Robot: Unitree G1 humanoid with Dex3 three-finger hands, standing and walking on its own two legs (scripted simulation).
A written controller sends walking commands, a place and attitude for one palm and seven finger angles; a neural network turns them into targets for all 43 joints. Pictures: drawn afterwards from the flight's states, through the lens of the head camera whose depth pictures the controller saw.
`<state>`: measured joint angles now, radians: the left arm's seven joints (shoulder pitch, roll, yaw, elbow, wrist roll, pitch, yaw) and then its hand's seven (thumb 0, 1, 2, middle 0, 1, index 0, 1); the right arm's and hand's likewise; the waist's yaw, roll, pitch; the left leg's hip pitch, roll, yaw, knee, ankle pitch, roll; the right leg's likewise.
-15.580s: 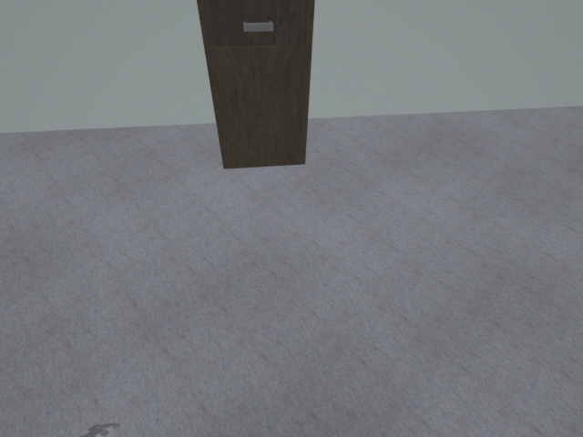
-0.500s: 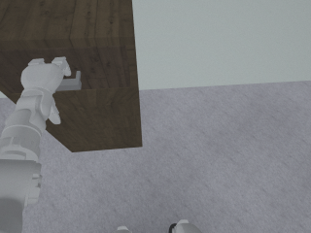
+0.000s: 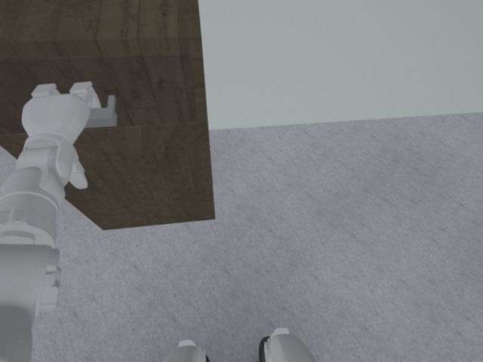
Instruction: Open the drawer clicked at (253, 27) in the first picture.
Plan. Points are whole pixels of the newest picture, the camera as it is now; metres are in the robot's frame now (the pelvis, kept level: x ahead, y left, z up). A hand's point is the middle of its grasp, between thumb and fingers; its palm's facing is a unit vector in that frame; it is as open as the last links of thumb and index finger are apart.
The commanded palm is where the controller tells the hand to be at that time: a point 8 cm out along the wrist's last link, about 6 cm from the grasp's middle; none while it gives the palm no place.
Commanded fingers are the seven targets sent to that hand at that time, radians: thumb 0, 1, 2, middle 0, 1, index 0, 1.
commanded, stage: lower the fingers behind the handle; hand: left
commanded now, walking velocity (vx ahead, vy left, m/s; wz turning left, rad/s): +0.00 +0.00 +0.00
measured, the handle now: (82, 110) +0.56 +0.26 +0.01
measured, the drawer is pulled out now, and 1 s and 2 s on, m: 0.00 0.00 0.02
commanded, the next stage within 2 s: close the thumb around the handle in 0.68 s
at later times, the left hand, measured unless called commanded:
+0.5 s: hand (81, 143) +0.50 +0.26 -0.01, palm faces -0.07 -0.03 -1.00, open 13.9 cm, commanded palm +0.48 +0.25 +0.04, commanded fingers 0.00 -0.50 0.30 -0.30 -1.20 -0.30 -1.20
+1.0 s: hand (81, 143) +0.50 +0.26 +0.00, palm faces -0.08 -0.03 -1.00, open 12.5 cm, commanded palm +0.49 +0.25 +0.04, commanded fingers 0.00 0.17 0.59 -0.35 -1.27 -0.35 -1.27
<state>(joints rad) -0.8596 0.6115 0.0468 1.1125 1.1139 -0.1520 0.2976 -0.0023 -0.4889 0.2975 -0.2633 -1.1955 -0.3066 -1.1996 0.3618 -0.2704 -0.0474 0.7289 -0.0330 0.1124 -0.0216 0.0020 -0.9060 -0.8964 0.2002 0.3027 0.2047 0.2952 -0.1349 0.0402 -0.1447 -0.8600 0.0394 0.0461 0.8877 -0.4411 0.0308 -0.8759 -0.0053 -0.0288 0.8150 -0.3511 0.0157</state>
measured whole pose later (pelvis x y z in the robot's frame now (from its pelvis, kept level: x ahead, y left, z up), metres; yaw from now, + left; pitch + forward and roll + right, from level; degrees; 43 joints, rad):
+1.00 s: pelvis +0.00 +0.00 -0.01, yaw +0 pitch +26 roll -3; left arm -0.88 0.61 0.05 1.11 1.11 -0.13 0.32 0.00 -0.28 0.39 -0.28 -1.22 -0.33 -1.23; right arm 0.35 -0.27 -0.04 0.73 -0.04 0.10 -0.02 0.00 -0.91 -0.90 0.20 0.30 0.20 0.30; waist -0.14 0.05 -0.15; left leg -0.95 0.04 0.03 0.98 -0.47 0.03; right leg -0.96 0.00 -0.04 0.90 -0.38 0.02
